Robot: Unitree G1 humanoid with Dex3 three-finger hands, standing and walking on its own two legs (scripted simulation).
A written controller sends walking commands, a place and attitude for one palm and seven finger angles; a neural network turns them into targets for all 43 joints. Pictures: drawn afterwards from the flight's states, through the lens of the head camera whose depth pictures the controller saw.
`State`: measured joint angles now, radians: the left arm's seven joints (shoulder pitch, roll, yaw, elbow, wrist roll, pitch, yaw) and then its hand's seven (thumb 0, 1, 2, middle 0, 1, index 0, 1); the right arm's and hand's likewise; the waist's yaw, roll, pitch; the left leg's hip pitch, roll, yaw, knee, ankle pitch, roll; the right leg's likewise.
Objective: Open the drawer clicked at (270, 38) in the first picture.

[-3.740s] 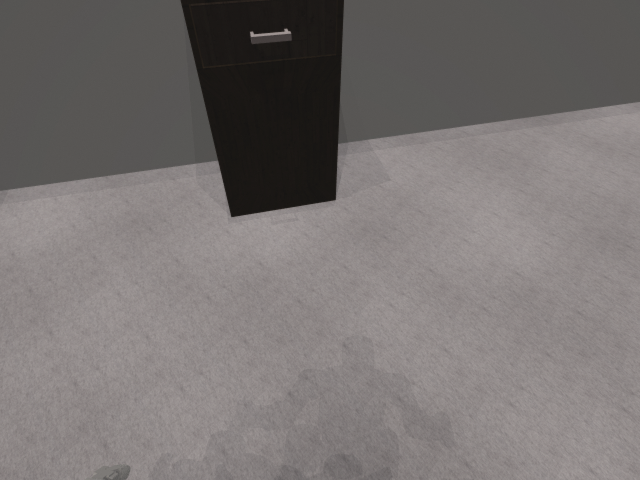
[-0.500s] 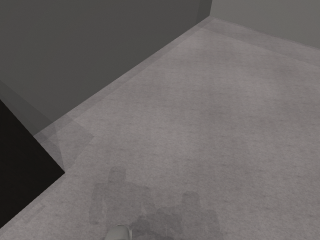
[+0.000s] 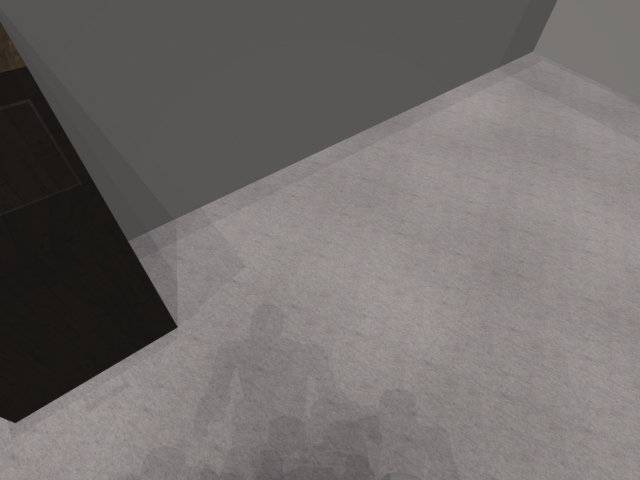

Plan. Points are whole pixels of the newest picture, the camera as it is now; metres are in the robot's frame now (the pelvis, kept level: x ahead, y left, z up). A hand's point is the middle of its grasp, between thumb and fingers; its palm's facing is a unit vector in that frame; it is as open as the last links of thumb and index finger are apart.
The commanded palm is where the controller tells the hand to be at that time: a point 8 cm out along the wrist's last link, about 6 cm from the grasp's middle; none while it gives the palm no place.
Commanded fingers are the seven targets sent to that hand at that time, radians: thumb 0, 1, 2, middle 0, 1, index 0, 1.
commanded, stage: turn to face it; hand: left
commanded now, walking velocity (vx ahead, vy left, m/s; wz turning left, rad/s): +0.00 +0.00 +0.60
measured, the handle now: out of the picture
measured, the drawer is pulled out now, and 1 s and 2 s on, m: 0.00 0.00 0.00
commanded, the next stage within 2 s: take the last steps up to it in 0.98 s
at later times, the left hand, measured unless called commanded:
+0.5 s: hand out of the picture +0.00 +0.16 -0.16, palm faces +0.36 -0.90 -0.26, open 7.3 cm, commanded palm none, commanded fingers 0.00 0.90 0.90 -0.20 -0.30 -0.20 -0.30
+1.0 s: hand out of the picture -0.03 +0.16 -0.16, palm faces +0.56 -0.77 -0.30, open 7.3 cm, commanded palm none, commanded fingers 0.00 0.90 0.90 -0.20 -0.30 -0.20 -0.30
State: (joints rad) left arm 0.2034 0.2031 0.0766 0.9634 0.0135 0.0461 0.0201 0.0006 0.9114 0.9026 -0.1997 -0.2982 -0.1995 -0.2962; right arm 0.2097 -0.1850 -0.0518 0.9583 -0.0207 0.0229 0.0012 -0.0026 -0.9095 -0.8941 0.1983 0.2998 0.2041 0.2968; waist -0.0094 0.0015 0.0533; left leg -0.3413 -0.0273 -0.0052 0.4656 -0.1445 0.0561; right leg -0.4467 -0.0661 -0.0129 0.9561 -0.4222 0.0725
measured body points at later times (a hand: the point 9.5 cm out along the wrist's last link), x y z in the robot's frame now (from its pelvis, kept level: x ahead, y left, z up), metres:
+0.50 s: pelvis +0.01 -0.05 +0.00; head +0.05 -0.05 +0.44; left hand -0.02 +0.20 -0.14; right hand +0.19 -0.27 -0.15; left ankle -0.04 +0.08 -0.70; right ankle +0.02 -0.16 -0.74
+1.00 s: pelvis +0.01 -0.06 -0.01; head +0.05 -0.06 +0.44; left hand -0.06 +0.20 -0.14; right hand +0.23 -0.21 -0.17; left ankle -0.06 +0.06 -0.71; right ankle +0.09 -0.13 -0.74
